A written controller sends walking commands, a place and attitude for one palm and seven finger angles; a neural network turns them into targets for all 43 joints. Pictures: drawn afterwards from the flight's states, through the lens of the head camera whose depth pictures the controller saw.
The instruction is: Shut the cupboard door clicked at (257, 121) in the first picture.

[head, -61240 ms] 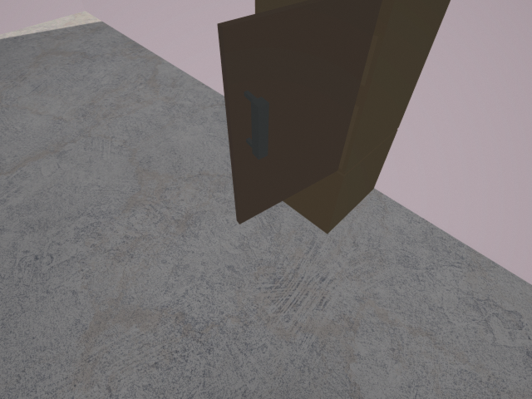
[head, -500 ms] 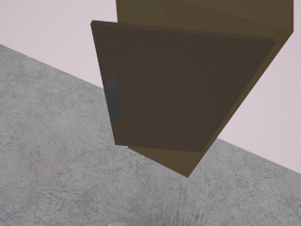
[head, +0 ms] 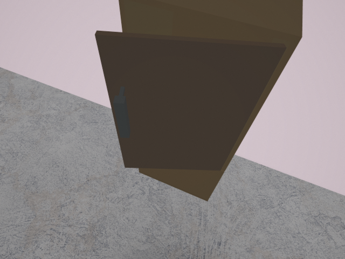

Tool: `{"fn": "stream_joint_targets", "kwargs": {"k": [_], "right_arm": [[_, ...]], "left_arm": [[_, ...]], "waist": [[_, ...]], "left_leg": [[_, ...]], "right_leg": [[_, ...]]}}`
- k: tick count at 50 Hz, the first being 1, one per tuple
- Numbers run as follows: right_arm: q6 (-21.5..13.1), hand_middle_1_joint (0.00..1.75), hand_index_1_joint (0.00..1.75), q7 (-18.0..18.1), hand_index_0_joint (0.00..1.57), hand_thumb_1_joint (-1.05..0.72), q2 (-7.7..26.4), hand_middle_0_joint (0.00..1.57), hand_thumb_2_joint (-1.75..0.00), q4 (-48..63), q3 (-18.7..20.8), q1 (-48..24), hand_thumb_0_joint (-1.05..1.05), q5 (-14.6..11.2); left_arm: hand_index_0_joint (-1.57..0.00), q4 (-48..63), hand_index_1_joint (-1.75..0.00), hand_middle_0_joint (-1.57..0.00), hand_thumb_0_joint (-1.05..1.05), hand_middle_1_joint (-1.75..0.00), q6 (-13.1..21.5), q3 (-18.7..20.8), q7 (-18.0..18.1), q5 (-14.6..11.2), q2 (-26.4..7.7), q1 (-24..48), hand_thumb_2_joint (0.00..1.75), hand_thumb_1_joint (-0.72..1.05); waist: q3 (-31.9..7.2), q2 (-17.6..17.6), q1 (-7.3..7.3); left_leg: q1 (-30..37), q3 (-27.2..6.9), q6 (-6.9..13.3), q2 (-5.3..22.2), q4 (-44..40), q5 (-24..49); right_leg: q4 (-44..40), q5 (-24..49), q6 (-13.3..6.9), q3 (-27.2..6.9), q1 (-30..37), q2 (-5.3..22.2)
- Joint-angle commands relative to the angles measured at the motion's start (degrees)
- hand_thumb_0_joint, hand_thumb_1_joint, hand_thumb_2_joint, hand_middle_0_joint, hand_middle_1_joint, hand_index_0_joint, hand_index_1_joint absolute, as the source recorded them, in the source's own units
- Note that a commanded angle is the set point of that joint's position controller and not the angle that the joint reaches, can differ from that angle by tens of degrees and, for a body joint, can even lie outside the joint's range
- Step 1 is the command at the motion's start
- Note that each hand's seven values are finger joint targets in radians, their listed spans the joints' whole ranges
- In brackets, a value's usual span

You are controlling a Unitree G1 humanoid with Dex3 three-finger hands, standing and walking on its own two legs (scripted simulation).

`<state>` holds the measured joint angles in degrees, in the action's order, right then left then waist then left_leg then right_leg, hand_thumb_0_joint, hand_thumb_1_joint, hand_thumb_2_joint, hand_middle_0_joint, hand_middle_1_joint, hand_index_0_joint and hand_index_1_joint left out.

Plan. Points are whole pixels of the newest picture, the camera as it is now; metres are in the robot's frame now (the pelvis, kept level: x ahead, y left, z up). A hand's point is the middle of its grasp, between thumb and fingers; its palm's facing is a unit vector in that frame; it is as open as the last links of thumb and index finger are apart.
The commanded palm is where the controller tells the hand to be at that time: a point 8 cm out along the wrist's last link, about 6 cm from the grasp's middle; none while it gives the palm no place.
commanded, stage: come to a stop and stand still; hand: left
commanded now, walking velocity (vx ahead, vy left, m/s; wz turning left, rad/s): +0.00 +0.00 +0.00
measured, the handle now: (123, 112) +0.48 +0.16 +0.03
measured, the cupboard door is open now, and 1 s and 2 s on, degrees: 23 23 23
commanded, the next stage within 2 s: look again from close up in 0.98 s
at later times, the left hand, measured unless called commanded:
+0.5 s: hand out of the picture +0.00 +0.11 -0.19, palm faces +0.04 -0.99 -0.15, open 7.3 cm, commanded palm none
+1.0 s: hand out of the picture +0.03 +0.13 -0.19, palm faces +0.04 -0.98 -0.18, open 7.3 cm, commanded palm none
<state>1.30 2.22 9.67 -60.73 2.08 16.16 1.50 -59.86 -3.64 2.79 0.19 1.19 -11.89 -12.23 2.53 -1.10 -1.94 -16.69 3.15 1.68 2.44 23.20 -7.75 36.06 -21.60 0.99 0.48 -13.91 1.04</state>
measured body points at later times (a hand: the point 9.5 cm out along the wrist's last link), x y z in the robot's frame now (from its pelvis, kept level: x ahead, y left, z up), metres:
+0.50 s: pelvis +0.01 -0.05 -0.01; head +0.03 -0.04 +0.44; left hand +0.00 +0.16 -0.17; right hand -0.01 -0.26 -0.17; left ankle +0.05 +0.10 -0.75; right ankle -0.04 -0.15 -0.75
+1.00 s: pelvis +0.04 -0.04 +0.00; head +0.05 -0.03 +0.44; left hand +0.03 +0.18 -0.17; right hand +0.06 -0.27 -0.16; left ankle +0.05 +0.10 -0.75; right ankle -0.04 -0.15 -0.75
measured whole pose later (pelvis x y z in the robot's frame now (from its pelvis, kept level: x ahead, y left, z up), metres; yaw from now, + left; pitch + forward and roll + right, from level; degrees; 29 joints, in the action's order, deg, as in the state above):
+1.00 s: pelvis +0.04 -0.04 +0.00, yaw +0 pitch -1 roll +0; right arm 0.2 2.6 8.5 -64.6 0.3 12.9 0.5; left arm -64.4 0.0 0.7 2.1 0.6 -8.9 -15.7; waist 3.0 -1.9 0.3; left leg -11.2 1.9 -1.6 2.2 24.8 -12.1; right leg 22.3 -18.9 -0.3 0.7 -1.9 0.2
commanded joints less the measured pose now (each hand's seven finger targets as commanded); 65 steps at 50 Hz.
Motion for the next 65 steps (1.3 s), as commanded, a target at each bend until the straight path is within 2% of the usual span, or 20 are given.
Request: {"fn": "stream_joint_targets", "kwargs": {"k": [1, 2, 3, 5, 6, 8, 11, 13, 30, 39, 53, 54, 55, 56, 57, 58, 59, 60, 62, 65], "right_arm": [[-0.63, 0.3, 0.3, -0.26, 0.2, -0.9, 7.5, 0.2, -0.9, 1.24, 2.04, 1.17, 0.0, -0.7], [-0.5, 0.3, 0.3, -0.48, 0.2, -0.9, 4.95, 0.2, -0.9, 1.42, 1.45, 1.14, 0.0, -0.92], [-0.27, 0.3, 0.3, -0.84, 0.2, -0.9, 2.62, 0.2, -0.9, 1.7, 0.6, 1.24, 0.0, -0.93], [-0.29, 0.3, 0.3, -0.97, 0.2, -0.9, 2.61, 0.2, -0.9, 0.34, 0.07, 2.24, 0.0, -0.01], [-0.48, 0.3, 0.3, -0.91, 0.2, -0.9, 2.97, 0.2, -0.9, -0.67, 0.02, 3.42, 0.0, -0.08], [-1.05, 0.3, 0.3, -0.79, 0.2, -0.9, 3.14, 0.2, -0.9, -2.46, -0.29, 5.54, 0.0, -0.46], [-0.82, 0.3, 0.3, -0.6, 0.2, -0.9, 3.65, 0.2, -0.9, -3.28, -0.25, 4.98, 0.0, -0.6], [-0.75, 0.3, 0.3, -0.46, 0.2, -0.9, 3.23, 0.2, -0.9, -3.62, -0.38, 4.93, 0.0, -0.62], [-1.54, 0.3, 0.3, 0.51, 0.2, -0.9, 3.33, 0.2, -0.9, -3.79, -0.49, 2.8, 0.0, -0.94], [-1.68, 0.3, 0.3, 0.68, 0.2, -0.9, 4.0, 0.2, -0.9, -3.28, -0.6, 1.28, 0.0, -0.98], [-1.66, 0.3, 0.3, 0.36, 0.2, -0.9, 5.1, 0.2, -0.9, -2.92, -0.76, 0.57, 0.0, -1.01], [-3.13, 0.3, 0.3, -0.57, 0.2, -0.9, 6.24, 0.2, -0.9, 1.81, -0.63, -5.79, 0.0, -1.28], [-2.8, 0.3, 0.3, -1.09, 0.2, -0.9, 3.11, 0.2, -0.9, 3.22, -0.96, -0.95, 0.0, -1.02], [-2.72, 0.3, 0.3, -1.09, 0.2, -0.9, 3.55, 0.2, -0.9, 3.14, -0.82, 1.35, 0.0, -1.0], [-2.87, 0.3, 0.3, -1.1, 0.2, -0.9, 4.51, 0.2, -0.9, 3.38, -0.8, 1.99, 0.0, -0.98], [-3.38, 0.3, 0.3, -1.02, 0.2, -0.9, 5.04, 0.2, -0.9, 3.28, -0.82, 2.15, 0.0, -0.67], [-3.23, 0.3, 0.3, -0.92, 0.2, -0.9, 5.66, 0.2, -0.9, 3.71, -0.84, 2.4, 0.0, -0.8], [-3.12, 0.3, 0.3, -0.77, 0.2, -0.9, 6.12, 0.2, -0.9, 4.0, -0.78, 1.6, 0.0, -0.92], [-2.75, 0.3, 0.3, -0.68, 0.2, -0.9, 6.61, 0.2, -0.9, 4.79, -0.77, 0.68, 0.0, -0.94], [-2.49, 0.3, 0.3, -0.93, 0.2, -0.9, 7.01, 0.2, -0.9, 4.92, -0.78, 0.0, 0.0, -0.79]], "left_arm": [[-0.2, -0.64, -0.3, -0.2, 0.0, -0.3, 1.92, 0.39, 0.87, -0.04, -3.27, -8.37, 0.9, 0.9], [-0.2, -0.72, -0.3, -0.2, 0.0, -0.3, 2.44, 0.46, 1.22, 0.15, -5.2, -7.76, 0.9, 0.9], [-0.2, -0.11, -0.3, -0.2, 0.0, -0.3, 2.62, 0.33, 1.38, 0.03, -7.09, -5.1, 0.9, 0.9], [-0.2, -0.25, -0.3, -0.2, 0.0, -0.3, 3.74, -0.2, 1.41, -0.25, -5.73, -1.69, 0.9, 0.9], [-0.2, -0.82, -0.3, -0.2, 0.0, -0.3, 3.97, -0.62, 1.42, -0.43, -4.37, -1.29, 0.9, 0.9], [-0.2, -1.38, -0.3, -0.2, 0.0, -0.3, 4.21, -1.08, 1.45, -0.72, -2.96, -1.76, 0.9, 0.9], [-0.2, -2.09, -0.3, -0.2, 0.0, -0.3, 3.77, -1.08, 1.56, -0.82, -2.86, -3.42, 0.9, 0.9], [-0.2, -2.52, -0.3, -0.2, 0.0, -0.3, 3.74, -1.11, 1.55, -0.81, -2.51, -4.43, 0.9, 0.9], [-0.2, -4.33, -0.3, -0.2, 0.0, -0.3, 4.1, -1.21, 1.99, -0.64, -0.23, -9.0, 0.9, 0.9], [-0.2, -4.52, -0.3, -0.2, 0.0, -0.3, 4.02, -1.21, 2.15, -0.45, -0.66, -9.55, 0.9, 0.9], [-0.2, -3.67, -0.3, -0.2, 0.0, -0.3, 3.94, -1.33, 2.12, -0.53, -2.24, -8.3, 0.9, 0.9], [-0.2, -3.8, -0.3, -0.2, 0.0, -0.3, 6.67, -1.81, 4.47, 0.63, -3.39, -13.12, 0.9, 0.9], [-0.2, -0.68, -0.3, -0.2, 0.0, -0.3, 7.03, -1.11, 4.16, 0.28, -6.45, -8.81, 0.9, 0.9], [-0.2, 0.43, -0.3, -0.2, 0.0, -0.3, 7.09, -1.4, 3.89, 0.11, -5.63, -7.04, 0.9, 0.9], [-0.2, 1.35, -0.3, -0.2, 0.0, -0.3, 6.96, -1.65, 3.64, -0.14, -4.93, -6.88, 0.9, 0.9], [-0.2, 1.5, -0.3, -0.2, 0.0, -0.3, 6.96, -1.55, 3.52, -0.15, -4.28, -8.01, 0.9, 0.9], [-0.2, 1.79, -0.3, -0.2, 0.0, -0.3, 6.53, -1.53, 3.46, -0.41, -4.58, -8.49, 0.9, 0.9], [-0.2, 1.75, -0.3, -0.2, 0.0, -0.3, 6.04, -1.66, 3.42, -0.46, -4.2, -8.47, 0.9, 0.9], [-0.2, 2.02, -0.3, -0.2, 0.0, -0.3, 5.15, -1.99, 3.21, -0.39, -3.6, -8.08, 0.9, 0.9], [-0.2, 2.33, -0.3, -0.2, 0.0, -0.3, 4.5, -2.2, 2.89, -0.35, -4.1, -7.05, 0.9, 0.9]], "waist": [[-3.26, 5.24, 2.94], [-1.36, -0.38, 2.48], [0.78, -3.09, 1.23], [3.31, -11.0, 0.6], [3.61, -10.51, 0.17], [2.25, -5.44, -0.06], [4.06, -2.11, 0.58], [4.66, -0.88, 0.89], [0.05, 0.53, 1.4], [0.24, 0.9, 1.67], [1.42, -0.25, 2.13], [2.24, 2.51, 4.2], [-0.96, 0.46, -0.04], [-4.1, -0.22, -0.37], [-4.84, 0.67, -0.3], [-5.56, 4.3, 0.75], [-6.92, 4.93, 0.82], [-5.82, 5.55, 1.16], [-1.82, 2.27, 1.46], [1.49, 1.28, 1.61]], "left_leg": [[-4.19, -8.99, 0.44, 6.18, -5.43, -13.15], [-6.26, -4.91, -1.87, 2.0, -0.7, -14.57], [-2.51, -2.49, -2.71, -0.03, 1.65, -12.58], [1.07, -1.86, -2.71, 0.03, 4.31, -6.03], [2.6, -2.27, -2.64, 0.53, 3.49, -3.53], [5.87, -3.33, -2.55, 1.9, 0.49, 2.86], [5.51, -3.74, -2.74, 2.4, 0.14, 1.57], [5.67, -3.5, -2.62, 2.68, -0.11, 1.77], [8.82, -4.14, -1.75, 3.59, 0.33, 8.49], [9.96, -3.85, -1.5, 3.7, 0.63, 11.62], [9.66, -4.19, -1.46, 3.46, -0.6, 11.01], [7.33, -0.57, -2.22, 2.63, 14.14, 14.03], [2.28, -2.2, -1.27, 1.3, 11.45, -2.87], [2.74, -1.96, -0.92, 1.43, 9.27, -3.07], [3.9, -2.7, -0.49, 1.95, 8.56, 3.32], [6.01, -2.43, -0.2, 2.55, 9.15, 11.68], [7.3, -3.46, 0.24, 3.22, 9.57, 15.8], [7.42, -3.93, 0.52, 3.86, 9.22, 17.35], [4.87, -5.12, 0.87, 4.25, 7.15, 11.64], [2.7, -5.94, 1.0, 3.66, 3.63, 2.34]], "right_leg": [[-18.31, 7.02, -2.16, -1.57, 12.28, 2.22], [-21.92, 0.5, -4.7, -9.08, 9.42, 8.62], [-25.57, -6.07, -6.39, -11.92, 1.7, 12.99], [-25.74, -0.53, -7.14, -11.44, -3.31, 10.97], [-24.26, 3.73, -6.85, -9.42, -3.26, 9.89], [-20.56, 9.33, -5.28, -5.9, -1.72, 6.72], [-21.65, 3.83, -4.25, -5.94, -2.43, 5.69], [-21.87, 4.16, -4.18, -5.94, -2.09, 5.23], [-17.51, 20.47, -3.3, -3.98, 4.57, 4.57], [-17.12, 24.43, -2.98, -3.38, 5.94, 4.81], [-18.1, 22.58, -2.64, -2.72, 7.2, 4.96], [-17.54, 48.61, 0.21, -8.15, 1.28, 7.85], [-12.91, 49.78, -2.45, -6.95, 7.08, 9.39], [-10.34, 43.31, -3.64, -5.52, 7.64, 7.81], [-8.44, 38.29, -3.73, -4.19, 7.11, 5.82], [-7.14, 38.3, -3.61, -3.58, 6.52, 4.98], [-6.75, 32.13, -3.49, -3.01, 6.37, 4.06], [-7.11, 26.27, -3.36, -2.75, 4.93, 3.41], [-8.72, 15.7, -3.11, -2.62, 2.5, 2.31], [-9.65, 7.31, -2.82, -3.14, 0.42, 2.01]]}}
